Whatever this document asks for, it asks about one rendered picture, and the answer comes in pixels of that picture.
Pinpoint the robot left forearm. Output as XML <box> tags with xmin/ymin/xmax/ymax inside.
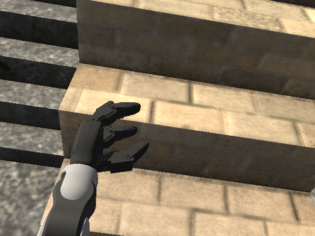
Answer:
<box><xmin>36</xmin><ymin>163</ymin><xmax>98</xmax><ymax>236</ymax></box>

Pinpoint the left robot hand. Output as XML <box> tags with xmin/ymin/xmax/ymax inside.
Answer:
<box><xmin>69</xmin><ymin>100</ymin><xmax>150</xmax><ymax>174</ymax></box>

